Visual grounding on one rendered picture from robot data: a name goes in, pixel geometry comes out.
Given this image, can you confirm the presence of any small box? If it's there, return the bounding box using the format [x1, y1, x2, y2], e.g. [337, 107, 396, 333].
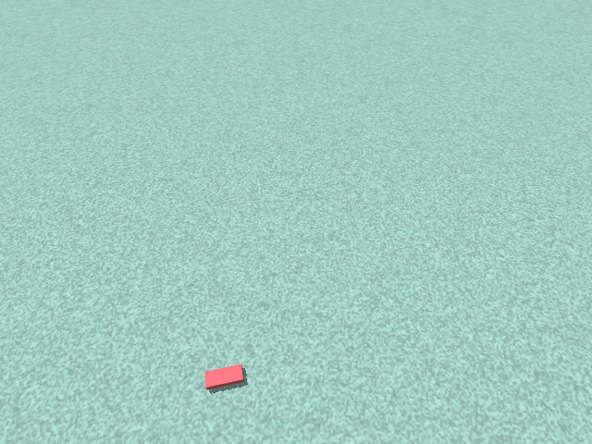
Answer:
[205, 364, 244, 390]

